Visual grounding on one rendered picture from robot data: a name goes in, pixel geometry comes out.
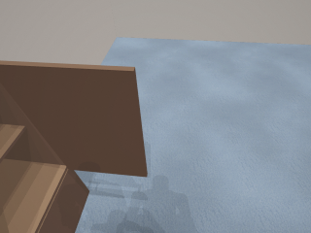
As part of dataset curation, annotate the cupboard door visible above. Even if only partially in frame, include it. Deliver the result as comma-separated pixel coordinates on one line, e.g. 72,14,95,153
0,60,148,178

